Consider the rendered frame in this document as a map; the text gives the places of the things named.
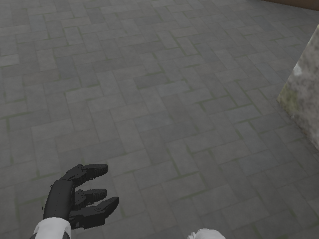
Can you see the robot left hand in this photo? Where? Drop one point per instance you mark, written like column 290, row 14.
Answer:
column 63, row 202

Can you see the robot right thigh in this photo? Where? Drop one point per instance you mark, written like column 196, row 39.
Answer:
column 206, row 234

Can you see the left robot forearm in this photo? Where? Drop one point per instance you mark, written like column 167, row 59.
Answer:
column 53, row 228

